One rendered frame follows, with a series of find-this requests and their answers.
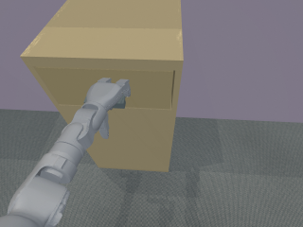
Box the robot left hand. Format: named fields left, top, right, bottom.
left=86, top=78, right=131, bottom=139

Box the drawer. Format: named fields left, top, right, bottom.
left=35, top=66, right=173, bottom=109

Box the robot left forearm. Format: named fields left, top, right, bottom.
left=7, top=101, right=107, bottom=215

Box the handle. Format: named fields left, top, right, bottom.
left=83, top=95, right=126, bottom=109

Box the cabinet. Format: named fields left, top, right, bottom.
left=20, top=0, right=184, bottom=172

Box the left robot upper arm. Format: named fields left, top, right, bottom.
left=0, top=175, right=70, bottom=227

